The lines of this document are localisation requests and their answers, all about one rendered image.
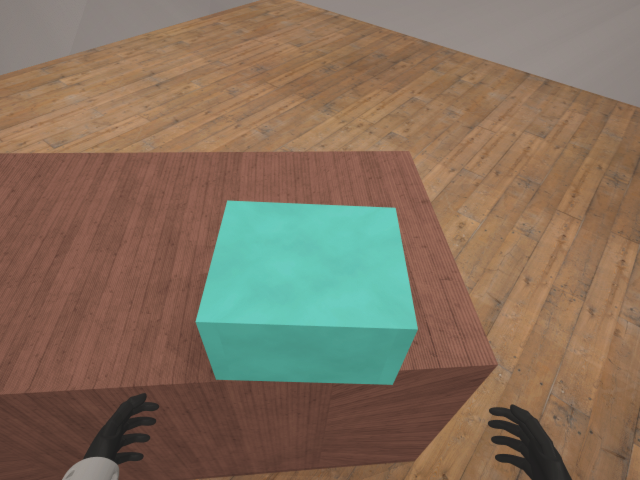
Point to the robot left forearm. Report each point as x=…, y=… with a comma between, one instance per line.
x=93, y=468

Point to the carton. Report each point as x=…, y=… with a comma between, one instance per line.
x=307, y=293

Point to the robot right hand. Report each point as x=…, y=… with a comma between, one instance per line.
x=542, y=461

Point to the pedestal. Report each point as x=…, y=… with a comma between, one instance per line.
x=103, y=262

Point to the robot left hand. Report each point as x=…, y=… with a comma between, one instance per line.
x=110, y=438

